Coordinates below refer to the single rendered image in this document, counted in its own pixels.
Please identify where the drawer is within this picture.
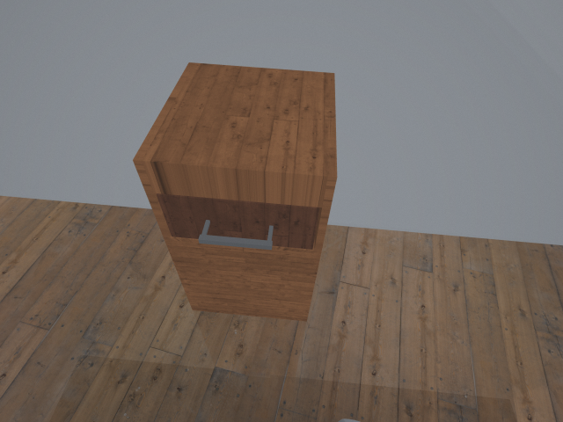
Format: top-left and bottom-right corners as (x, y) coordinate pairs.
(157, 193), (319, 250)

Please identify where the cabinet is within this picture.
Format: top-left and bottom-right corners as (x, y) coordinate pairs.
(133, 62), (337, 322)

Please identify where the handle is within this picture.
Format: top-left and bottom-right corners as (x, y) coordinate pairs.
(198, 220), (274, 250)

